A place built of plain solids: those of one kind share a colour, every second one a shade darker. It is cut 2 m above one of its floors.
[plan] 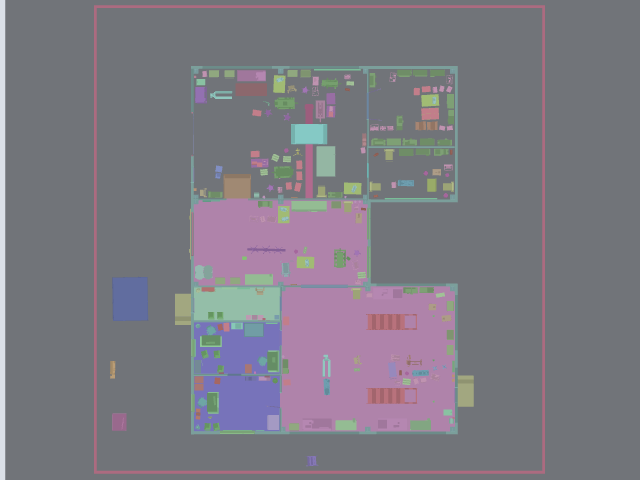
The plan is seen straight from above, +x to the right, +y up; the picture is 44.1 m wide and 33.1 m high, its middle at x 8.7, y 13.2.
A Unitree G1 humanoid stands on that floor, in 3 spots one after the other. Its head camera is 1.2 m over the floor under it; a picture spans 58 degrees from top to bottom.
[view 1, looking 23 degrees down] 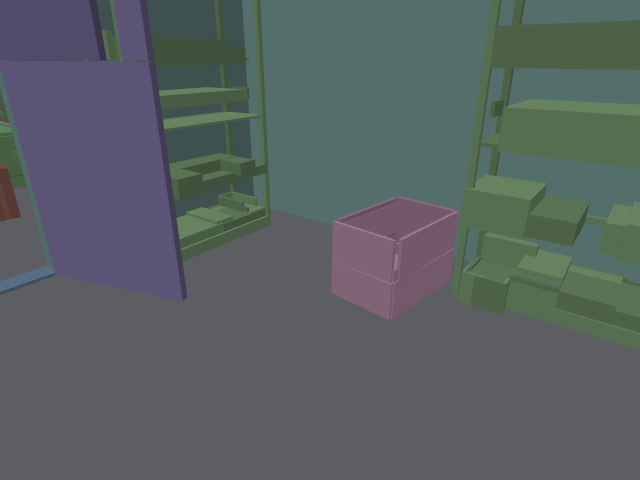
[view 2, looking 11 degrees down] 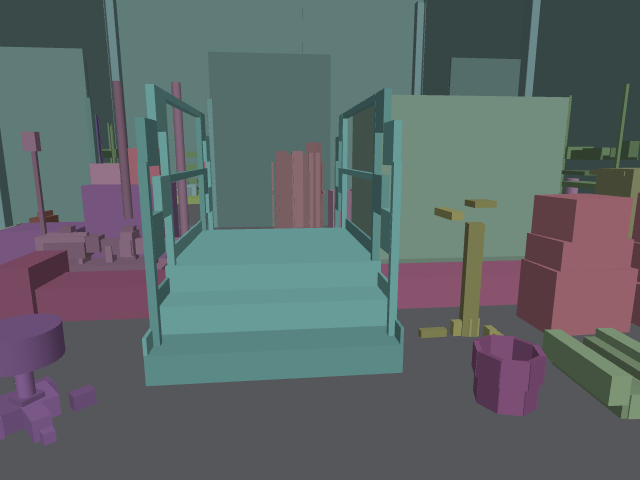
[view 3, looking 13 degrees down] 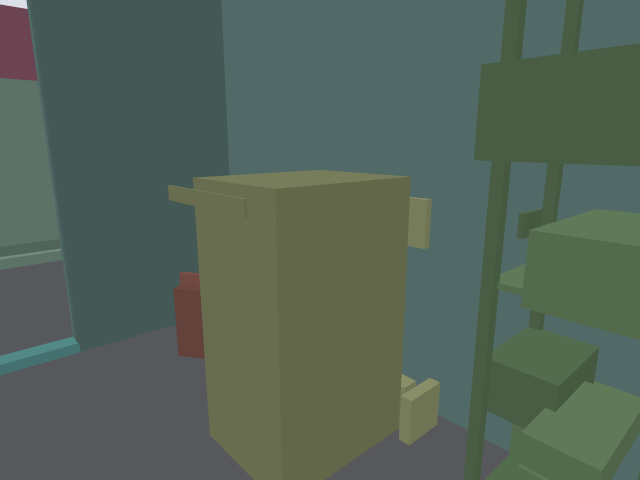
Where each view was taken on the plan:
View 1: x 14.70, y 22.45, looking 127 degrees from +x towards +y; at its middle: ground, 3.07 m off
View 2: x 4.50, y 20.50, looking -6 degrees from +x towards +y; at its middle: stile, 3.62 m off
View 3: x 14.70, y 18.00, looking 138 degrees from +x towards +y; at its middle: wheelie_bin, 1.35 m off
